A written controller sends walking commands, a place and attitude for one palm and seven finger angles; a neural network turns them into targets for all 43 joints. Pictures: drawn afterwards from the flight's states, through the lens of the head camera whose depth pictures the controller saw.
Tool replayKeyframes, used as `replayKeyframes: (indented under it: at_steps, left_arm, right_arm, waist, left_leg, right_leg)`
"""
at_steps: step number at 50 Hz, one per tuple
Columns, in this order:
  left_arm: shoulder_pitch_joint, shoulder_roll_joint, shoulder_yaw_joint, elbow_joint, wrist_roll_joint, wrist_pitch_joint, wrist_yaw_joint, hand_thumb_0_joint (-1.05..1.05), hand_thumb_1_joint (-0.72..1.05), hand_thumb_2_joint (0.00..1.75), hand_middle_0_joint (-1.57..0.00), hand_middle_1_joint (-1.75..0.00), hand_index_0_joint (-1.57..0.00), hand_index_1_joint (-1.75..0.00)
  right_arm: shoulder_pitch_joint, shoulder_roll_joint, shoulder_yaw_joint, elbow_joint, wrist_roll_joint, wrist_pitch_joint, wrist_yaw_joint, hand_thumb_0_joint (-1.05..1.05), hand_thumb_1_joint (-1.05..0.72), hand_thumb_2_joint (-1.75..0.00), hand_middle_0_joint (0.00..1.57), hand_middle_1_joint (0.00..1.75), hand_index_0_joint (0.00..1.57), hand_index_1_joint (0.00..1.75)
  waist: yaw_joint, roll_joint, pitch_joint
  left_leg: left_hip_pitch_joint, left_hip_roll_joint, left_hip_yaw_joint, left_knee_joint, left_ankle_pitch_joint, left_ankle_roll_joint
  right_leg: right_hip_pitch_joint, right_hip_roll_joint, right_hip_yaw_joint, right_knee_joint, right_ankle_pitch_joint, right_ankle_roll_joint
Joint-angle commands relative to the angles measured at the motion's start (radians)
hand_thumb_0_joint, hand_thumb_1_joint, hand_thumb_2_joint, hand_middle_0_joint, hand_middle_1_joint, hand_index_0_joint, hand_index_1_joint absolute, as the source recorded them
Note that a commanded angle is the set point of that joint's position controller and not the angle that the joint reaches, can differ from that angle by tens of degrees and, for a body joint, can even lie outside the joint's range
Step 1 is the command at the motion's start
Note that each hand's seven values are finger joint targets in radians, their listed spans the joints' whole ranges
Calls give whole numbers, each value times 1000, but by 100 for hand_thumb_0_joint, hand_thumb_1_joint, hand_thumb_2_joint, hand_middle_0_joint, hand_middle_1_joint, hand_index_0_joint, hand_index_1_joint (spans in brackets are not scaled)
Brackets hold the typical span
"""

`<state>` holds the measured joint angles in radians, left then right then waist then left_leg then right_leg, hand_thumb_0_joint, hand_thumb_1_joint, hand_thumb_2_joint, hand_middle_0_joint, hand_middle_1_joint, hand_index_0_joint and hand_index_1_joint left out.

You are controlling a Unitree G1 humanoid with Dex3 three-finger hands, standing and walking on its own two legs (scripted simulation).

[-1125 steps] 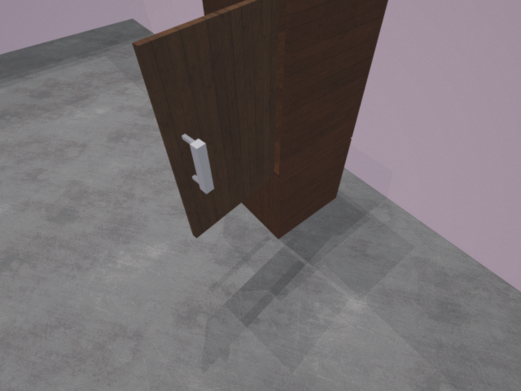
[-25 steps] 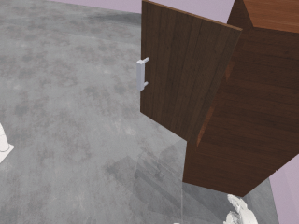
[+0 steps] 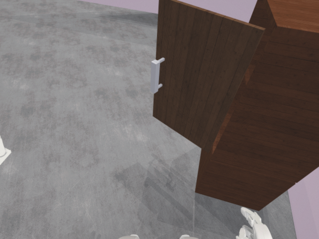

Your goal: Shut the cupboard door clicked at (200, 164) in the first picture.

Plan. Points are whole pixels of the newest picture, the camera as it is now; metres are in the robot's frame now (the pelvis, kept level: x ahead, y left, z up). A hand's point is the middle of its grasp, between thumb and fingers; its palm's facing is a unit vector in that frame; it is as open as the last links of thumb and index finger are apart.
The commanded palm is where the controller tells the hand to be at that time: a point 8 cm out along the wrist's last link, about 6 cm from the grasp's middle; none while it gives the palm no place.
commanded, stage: step back with the hand held close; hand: left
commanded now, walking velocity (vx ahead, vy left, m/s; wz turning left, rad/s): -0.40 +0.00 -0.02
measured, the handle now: (158, 75) +0.75 +0.04 -0.01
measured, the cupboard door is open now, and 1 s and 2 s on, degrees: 66 66 66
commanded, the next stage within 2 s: stop stepping back and stand still in 0.78 s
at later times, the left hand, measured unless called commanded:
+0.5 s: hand out of the picture +0.17 +0.28 +0.21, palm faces +0.53 -0.77 -0.36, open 7.4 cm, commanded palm +0.11 +0.29 +0.21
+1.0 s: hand out of the picture +0.04 +0.22 +0.18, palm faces +0.34 -0.83 -0.44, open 7.4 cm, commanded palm -0.03 +0.26 +0.21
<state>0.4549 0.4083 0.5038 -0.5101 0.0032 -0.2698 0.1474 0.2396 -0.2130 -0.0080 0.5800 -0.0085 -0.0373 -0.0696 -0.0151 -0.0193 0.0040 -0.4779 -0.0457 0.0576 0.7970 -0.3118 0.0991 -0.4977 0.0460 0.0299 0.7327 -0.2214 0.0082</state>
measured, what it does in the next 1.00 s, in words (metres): walks backwards: right foot, then left foot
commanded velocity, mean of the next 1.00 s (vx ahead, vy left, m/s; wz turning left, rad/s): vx -0.31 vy -0.01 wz -0.02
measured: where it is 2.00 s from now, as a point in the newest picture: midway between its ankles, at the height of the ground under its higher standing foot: outside the picture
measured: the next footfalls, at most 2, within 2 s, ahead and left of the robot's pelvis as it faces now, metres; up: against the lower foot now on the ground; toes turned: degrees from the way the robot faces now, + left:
right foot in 0.58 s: -0.15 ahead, -0.15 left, +0.00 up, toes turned -3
left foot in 0.86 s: -0.04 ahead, +0.06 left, +0.00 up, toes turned -3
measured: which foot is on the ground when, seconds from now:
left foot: down 0.00-0.68, up 0.70-0.84, down 0.86-1.00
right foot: down 0.00-0.26, up 0.28-0.56, down 0.58-1.00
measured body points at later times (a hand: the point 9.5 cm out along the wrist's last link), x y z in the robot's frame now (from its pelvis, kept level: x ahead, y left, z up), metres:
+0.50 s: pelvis -0.03 -0.01 +0.03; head -0.01 +0.03 +0.48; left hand +0.13 +0.31 +0.23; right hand +0.16 -0.22 -0.04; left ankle +0.07 +0.07 -0.70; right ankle -0.16 -0.15 -0.68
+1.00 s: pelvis -0.19 -0.03 +0.03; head -0.19 -0.01 +0.48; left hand +0.01 +0.26 +0.21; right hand -0.07 -0.31 -0.04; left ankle -0.08 +0.07 -0.70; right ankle -0.21 -0.15 -0.70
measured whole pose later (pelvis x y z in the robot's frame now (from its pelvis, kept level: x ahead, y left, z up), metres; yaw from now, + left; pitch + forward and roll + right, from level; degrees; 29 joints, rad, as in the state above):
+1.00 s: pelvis -0.19 -0.03 +0.03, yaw -3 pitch +1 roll -1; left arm 0.56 0.45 0.42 -0.47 -0.06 -0.16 0.15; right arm 0.25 -0.24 -0.02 0.61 0.01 -0.01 -0.09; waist -0.05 -0.03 -0.04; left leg -0.42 0.01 0.01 0.49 -0.10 0.02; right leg -0.26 0.04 0.00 0.56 -0.37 0.01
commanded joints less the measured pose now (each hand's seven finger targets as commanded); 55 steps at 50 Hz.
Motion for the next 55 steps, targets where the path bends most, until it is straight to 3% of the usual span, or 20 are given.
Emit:
replayKeyframes:
  at_steps: [1, 7, 10, 13, 15, 20, 23, 25, 30, 33, 35, 37, 41, 44, 45, 47, 48, 50, 53, 55]
  left_arm:
    - [-70, 165, 82, -170, 4, -42, 8, 0, 90, 90, -20, -30, -20, -30]
    - [-9, 213, 84, -260, -16, -41, 34, 0, 90, 90, -20, -30, -20, -30]
    - [65, 240, 128, -280, -18, -50, 50, 0, 90, 90, -20, -30, -20, -30]
    - [53, 207, 146, -272, -18, -56, 43, 0, 90, 90, -20, -30, -20, -30]
    - [3, 223, 155, -280, -21, -48, 31, 0, 90, 90, -20, -30, -20, -30]
    - [2, 112, 5, -219, -49, -52, 10, 0, 90, 90, -20, -30, -20, -30]
    - [-77, 133, -37, -238, -46, -50, 5, 0, 90, 90, -20, -30, -20, -30]
    - [-66, 150, -26, -240, -41, -40, 0, 0, 90, 90, -20, -30, -20, -30]
    - [95, 264, 136, -342, -78, -28, -30, 0, 90, 90, -20, -30, -20, -30]
    - [185, 304, 171, -319, -109, -22, -36, 0, 90, 90, -20, -30, -20, -30]
    - [205, 337, 202, -255, -92, -8, -18, 0, 90, 90, -20, -30, -20, -30]
    - [123, 266, 114, -180, -63, 24, -4, 0, 90, 90, -20, -30, -20, -30]
    - [-50, 234, 16, -66, -39, 42, 19, 0, 90, 90, -20, -30, -20, -30]
    - [26, 229, 1, -115, -57, 25, 12, 0, 90, 90, -20, -30, -20, -30]
    - [89, 242, 21, -132, -61, 29, 13, 0, 90, 90, -20, -30, -20, -30]
    - [116, 223, 16, -245, -73, 22, 6, 0, 90, 90, -20, -30, -20, -30]
    - [108, 224, 37, -283, -64, 20, 10, 0, 90, 90, -20, -30, -20, -30]
    - [98, 275, 100, -352, -52, 19, 18, 0, 90, 90, -20, -30, -20, -30]
    - [151, 261, 114, -288, -51, 31, 26, 0, 90, 90, -20, -30, -20, -30]
    - [159, 286, 136, -262, -61, 37, 36, 0, 90, 90, -20, -30, -20, -30]
  right_arm:
    - [-97, -159, -67, -151, 5, -43, -13, 0, -90, -90, 20, 30, 20, 30]
    - [-81, -119, -61, -145, 7, -30, 15, 0, -90, -90, 20, 30, 20, 30]
    - [-83, -134, -65, -147, 9, -26, 5, 0, -90, -90, 20, 30, 20, 30]
    - [-111, -157, -68, -153, 10, -51, -19, 0, -90, -90, 20, 30, 20, 30]
    - [-122, -153, -81, -145, 9, -78, -27, 0, -90, -90, 20, 30, 20, 30]
    - [-89, -124, -60, -63, -12, -133, -11, 0, -90, -90, 20, 30, 20, 30]
    - [-95, -138, -58, -16, -11, -154, 6, 0, -90, -90, 20, 30, 20, 30]
    - [-96, -132, -62, -13, -12, -151, 17, 0, -90, -90, 20, 30, 20, 30]
    - [-167, -116, -52, -117, 0, -107, 29, 0, -90, -90, 20, 30, 20, 30]
    - [-182, -70, -32, -182, 41, -53, 13, 0, -90, -90, 20, 30, 20, 30]
    - [-192, -88, -26, -161, 19, -46, -14, 0, -90, -90, 20, 30, 20, 30]
    - [-165, -64, -3, -128, -6, -9, -26, 0, -90, -90, 20, 30, 20, 30]
    - [-120, -103, -20, -102, 16, -2, -51, 0, -90, -90, 20, 30, 20, 30]
    - [-94, -151, -48, -127, 52, -10, -41, 0, -90, -90, 20, 30, 20, 30]
    - [-118, -164, -51, -139, 38, -9, -40, 0, -90, -90, 20, 30, 20, 30]
    - [-127, -149, -43, -148, 21, -26, -27, 0, -90, -90, 20, 30, 20, 30]
    - [-132, -154, -44, -149, 18, -44, -28, 0, -90, -90, 20, 30, 20, 30]
    - [-120, -151, -42, -157, 12, -70, -33, 0, -90, -90, 20, 30, 20, 30]
    - [-94, -119, -36, -151, 8, -85, -26, 0, -90, -90, 20, 30, 20, 30]
    - [-72, -116, -44, -123, -5, -78, -21, 0, -90, -90, 20, 30, 20, 30]
  waist:
    - [-1, 63, -62]
    - [-16, -91, -150]
    - [-20, 29, -187]
    - [-5, 259, -165]
    - [-1, 237, -154]
    - [6, 196, -119]
    - [20, 216, -272]
    - [23, 235, -351]
    - [52, 229, -428]
    - [22, -149, -306]
    - [25, -112, -178]
    - [-10, -12, -83]
    - [-10, -71, -22]
    - [11, -34, -143]
    - [19, 82, -188]
    - [25, 250, -254]
    - [23, 265, -223]
    - [11, 254, -178]
    - [0, 161, -183]
    - [-11, -24, -152]
  left_leg:
    - [-532, 206, -273, -383, -491, 28]
    - [-110, 90, -179, -139, -223, -50]
    - [-93, 142, -209, -275, -206, -23]
    - [-401, 337, -350, -573, -460, 44]
    - [-390, 410, -385, -634, -433, 50]
    - [164, 358, -291, -528, 192, 2]
    - [519, 344, -209, -419, 791, -32]
    - [618, 326, -170, -380, 912, -44]
    - [437, 286, -100, -385, 618, -62]
    - [320, 95, 35, -155, 137, -121]
    - [121, 66, -62, 60, -75, -129]
    - [-28, 94, -101, 28, -51, -136]
    - [47, 81, -89, -215, 210, -126]
    - [249, 143, -103, -349, 616, -77]
    - [268, 195, -173, -372, 702, -52]
    - [155, 266, -289, -518, 285, -12]
    - [5, 279, -322, -603, -120, 4]
    - [-118, 218, -290, -645, -385, -21]
    - [-52, 95, -126, -473, -307, -93]
    - [145, 18, -44, -73, -100, -134]
  right_leg:
    - [512, -85, 206, 37, 83, -47]
    - [155, -288, 367, -292, -63, -136]
    - [196, -189, 213, -212, -41, -81]
    - [468, 5, 17, 143, 28, 0]
    - [473, 52, 4, 255, -100, 19]
    - [156, 9, -16, -100, -239, 1]
    - [112, 17, -26, -270, -166, 16]
    - [130, 22, -30, -315, -120, 18]
    - [323, 5, -78, -371, 48, 8]
    - [147, -237, 78, -453, 340, -3]
    - [45, -370, 201, -444, 324, -116]
    - [155, -357, 177, -358, 538, -141]
    - [244, -228, 54, -288, 660, -57]
    - [252, -110, -1, -261, 510, 47]
    - [259, -57, -20, -214, 372, 45]
    - [338, 1, -18, -123, -160, 19]
    - [417, 15, -19, -87, -204, 14]
    - [510, 33, -54, -170, -164, -3]
    - [448, -23, -47, -310, -310, -45]
    - [98, -229, 223, -524, -554, -148]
